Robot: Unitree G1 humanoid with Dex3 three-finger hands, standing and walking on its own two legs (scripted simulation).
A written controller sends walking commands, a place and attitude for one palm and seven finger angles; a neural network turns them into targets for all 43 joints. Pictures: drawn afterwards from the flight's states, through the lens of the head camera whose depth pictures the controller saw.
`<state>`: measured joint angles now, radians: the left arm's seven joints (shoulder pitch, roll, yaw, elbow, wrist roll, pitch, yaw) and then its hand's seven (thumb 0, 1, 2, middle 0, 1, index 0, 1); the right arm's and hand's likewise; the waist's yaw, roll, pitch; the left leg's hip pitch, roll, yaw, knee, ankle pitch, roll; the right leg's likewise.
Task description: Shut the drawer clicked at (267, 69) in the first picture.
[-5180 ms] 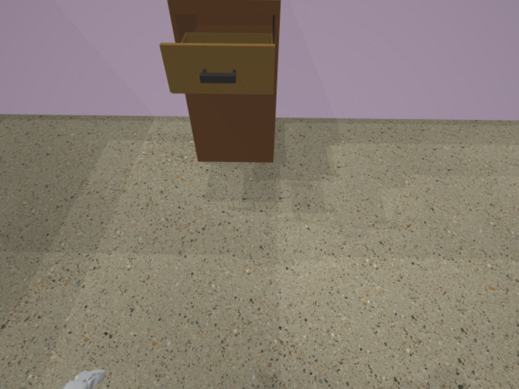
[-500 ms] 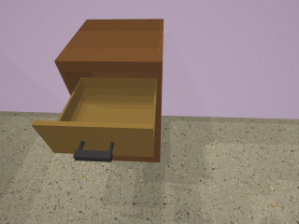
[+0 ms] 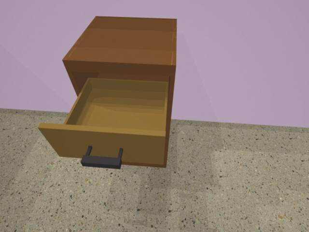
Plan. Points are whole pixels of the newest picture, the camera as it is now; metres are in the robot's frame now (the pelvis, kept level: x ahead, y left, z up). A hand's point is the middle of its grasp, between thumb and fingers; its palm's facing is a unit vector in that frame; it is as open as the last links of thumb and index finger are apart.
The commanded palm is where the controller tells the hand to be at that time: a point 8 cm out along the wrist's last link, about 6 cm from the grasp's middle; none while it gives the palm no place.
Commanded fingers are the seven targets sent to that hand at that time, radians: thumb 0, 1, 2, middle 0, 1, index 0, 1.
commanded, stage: look again from close up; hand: left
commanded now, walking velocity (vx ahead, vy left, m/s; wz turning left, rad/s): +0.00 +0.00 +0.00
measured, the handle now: (103, 156) +0.35 +0.20 -0.07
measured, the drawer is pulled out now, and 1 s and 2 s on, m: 0.29 0.29 0.29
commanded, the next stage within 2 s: raise the hand and make a fist in 0.56 s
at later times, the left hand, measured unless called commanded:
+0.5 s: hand out of the picture +0.07 +0.19 -0.18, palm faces +0.02 -0.97 -0.24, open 7.3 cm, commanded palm none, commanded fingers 0.00 0.90 0.90 -0.20 -0.30 -0.20 -0.30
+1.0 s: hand (96, 212) +0.18 +0.16 -0.03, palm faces +0.00 -1.00 +0.00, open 6.4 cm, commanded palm +0.12 +0.24 -0.05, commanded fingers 0.00 0.90 0.90 -0.56 -0.69 -0.56 -0.69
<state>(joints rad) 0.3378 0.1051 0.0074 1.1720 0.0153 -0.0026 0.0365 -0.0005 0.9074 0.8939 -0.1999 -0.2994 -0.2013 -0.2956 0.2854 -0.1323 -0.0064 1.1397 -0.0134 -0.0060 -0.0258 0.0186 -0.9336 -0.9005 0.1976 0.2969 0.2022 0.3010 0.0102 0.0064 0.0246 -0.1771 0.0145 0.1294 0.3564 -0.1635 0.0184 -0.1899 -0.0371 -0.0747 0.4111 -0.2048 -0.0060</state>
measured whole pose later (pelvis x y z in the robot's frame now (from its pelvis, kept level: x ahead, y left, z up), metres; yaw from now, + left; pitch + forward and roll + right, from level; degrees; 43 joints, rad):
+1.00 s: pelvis -0.01 -0.01 -0.05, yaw +2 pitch +9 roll +0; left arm 0.45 0.16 0.12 0.17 -0.21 -0.53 -0.29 0.00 0.91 0.89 -0.37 -0.49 -0.37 -0.49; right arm 0.15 -0.23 -0.05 0.60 0.01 -0.27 0.02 0.01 -0.91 -0.90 0.20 0.30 0.20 0.30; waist -0.02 -0.03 -0.10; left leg -0.64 0.04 0.09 0.88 -0.39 0.01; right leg -0.62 -0.05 -0.09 0.90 -0.43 -0.02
